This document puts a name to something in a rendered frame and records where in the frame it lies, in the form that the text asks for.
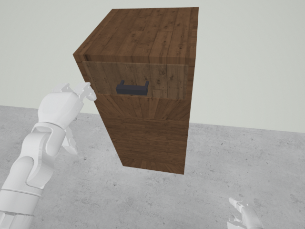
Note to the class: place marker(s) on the robot right hand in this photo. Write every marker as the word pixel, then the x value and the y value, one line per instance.
pixel 249 216

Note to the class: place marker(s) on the left robot forearm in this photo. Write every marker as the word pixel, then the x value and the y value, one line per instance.
pixel 29 174

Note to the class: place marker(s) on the handle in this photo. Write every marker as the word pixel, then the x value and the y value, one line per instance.
pixel 132 89

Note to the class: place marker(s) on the drawer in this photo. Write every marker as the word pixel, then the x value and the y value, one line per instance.
pixel 165 80

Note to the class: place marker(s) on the robot left hand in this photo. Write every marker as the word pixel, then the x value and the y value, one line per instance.
pixel 62 106

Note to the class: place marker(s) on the cabinet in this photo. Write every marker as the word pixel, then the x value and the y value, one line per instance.
pixel 147 132

